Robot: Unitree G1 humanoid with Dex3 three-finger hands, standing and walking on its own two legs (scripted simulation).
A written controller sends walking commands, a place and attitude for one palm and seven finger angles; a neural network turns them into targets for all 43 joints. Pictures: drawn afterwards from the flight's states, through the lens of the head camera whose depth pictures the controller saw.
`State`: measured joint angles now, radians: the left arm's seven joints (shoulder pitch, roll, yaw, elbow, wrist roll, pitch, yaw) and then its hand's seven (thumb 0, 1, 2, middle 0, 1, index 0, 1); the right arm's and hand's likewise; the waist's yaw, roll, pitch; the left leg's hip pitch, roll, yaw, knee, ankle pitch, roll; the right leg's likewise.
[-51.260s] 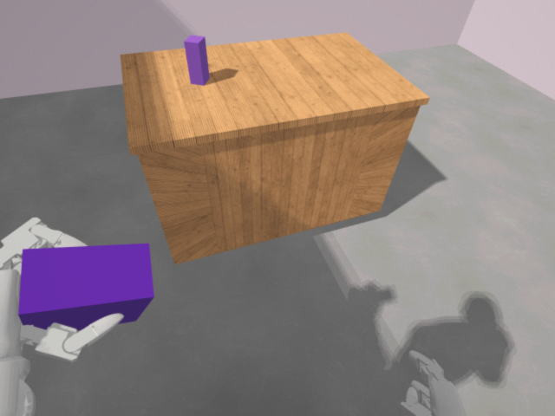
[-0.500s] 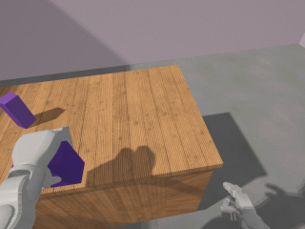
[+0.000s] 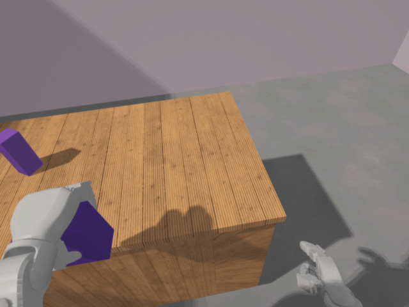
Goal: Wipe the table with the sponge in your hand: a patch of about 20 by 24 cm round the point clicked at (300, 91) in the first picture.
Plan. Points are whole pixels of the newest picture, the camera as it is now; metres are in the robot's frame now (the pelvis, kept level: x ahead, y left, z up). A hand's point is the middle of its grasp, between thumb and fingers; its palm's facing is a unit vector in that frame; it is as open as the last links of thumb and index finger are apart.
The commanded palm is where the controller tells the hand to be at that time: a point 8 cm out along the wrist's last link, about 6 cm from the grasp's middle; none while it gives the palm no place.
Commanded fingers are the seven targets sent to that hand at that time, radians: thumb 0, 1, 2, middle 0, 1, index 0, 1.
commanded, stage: bring the sponge back beside the body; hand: left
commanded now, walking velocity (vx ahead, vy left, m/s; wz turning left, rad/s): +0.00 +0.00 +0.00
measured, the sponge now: (73, 240) +0.18 +0.29 +0.06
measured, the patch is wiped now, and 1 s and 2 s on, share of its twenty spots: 1.00 1.00 1.00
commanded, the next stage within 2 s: step back with the hand held close in 0.20 s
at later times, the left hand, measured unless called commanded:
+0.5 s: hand (92, 212) +0.21 +0.23 +0.13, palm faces +0.29 -0.80 -0.52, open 9.9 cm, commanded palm +0.14 +0.27 +0.17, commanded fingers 0.00 0.10 1.30 -1.20 -1.60 -1.20 -1.60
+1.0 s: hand (47, 247) +0.13 +0.26 +0.15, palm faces +0.40 -0.83 -0.39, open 9.9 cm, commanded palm +0.09 +0.30 +0.17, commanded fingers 0.00 0.10 1.30 -1.20 -1.60 -1.20 -1.60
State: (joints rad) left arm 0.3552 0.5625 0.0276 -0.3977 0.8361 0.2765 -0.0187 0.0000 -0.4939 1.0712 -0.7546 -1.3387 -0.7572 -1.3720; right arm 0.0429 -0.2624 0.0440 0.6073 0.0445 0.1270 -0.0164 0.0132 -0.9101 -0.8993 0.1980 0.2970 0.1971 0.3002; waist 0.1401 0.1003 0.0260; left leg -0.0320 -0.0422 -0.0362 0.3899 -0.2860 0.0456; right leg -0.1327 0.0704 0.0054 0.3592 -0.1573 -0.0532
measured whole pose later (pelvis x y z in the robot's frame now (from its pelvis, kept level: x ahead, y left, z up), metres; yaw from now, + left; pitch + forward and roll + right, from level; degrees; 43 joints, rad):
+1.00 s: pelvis -0.07 +0.01 -0.03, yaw +1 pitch +1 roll -1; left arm 0.48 0.38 0.34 -0.50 -0.04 -0.16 0.12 0.00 -0.51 1.08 -0.76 -1.35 -0.76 -1.38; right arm 0.22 -0.23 0.01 0.53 0.02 0.02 -0.06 0.01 -0.91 -0.90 0.20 0.30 0.20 0.30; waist 0.01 -0.01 -0.04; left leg -0.39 -0.08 -0.02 0.72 -0.34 0.07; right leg -0.47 0.03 -0.01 0.65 -0.19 -0.02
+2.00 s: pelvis -0.19 +0.02 -0.02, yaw +0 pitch +4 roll +1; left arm 0.53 0.41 0.37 -0.55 -0.05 -0.19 0.14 -0.01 -0.52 1.08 -0.76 -1.36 -0.76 -1.39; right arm 0.15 -0.21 -0.06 0.57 0.01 -0.03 -0.08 0.01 -0.91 -0.90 0.20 0.30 0.20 0.30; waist -0.01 -0.10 -0.03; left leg -0.35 0.01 0.02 0.57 -0.30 -0.02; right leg -0.51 0.01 0.06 0.71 -0.35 0.02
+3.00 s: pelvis -0.45 -0.01 -0.02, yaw -4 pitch -1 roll -1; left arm 0.48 0.38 0.32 -0.52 -0.04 -0.18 0.14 -0.01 -0.52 1.08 -0.76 -1.36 -0.77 -1.39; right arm 0.22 -0.22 0.00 0.61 0.00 -0.15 -0.08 0.01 -0.91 -0.90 0.20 0.30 0.20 0.30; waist -0.01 -0.03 -0.04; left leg -0.32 0.06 0.06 0.61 -0.33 0.05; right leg -0.46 -0.02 -0.08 0.78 -0.44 -0.03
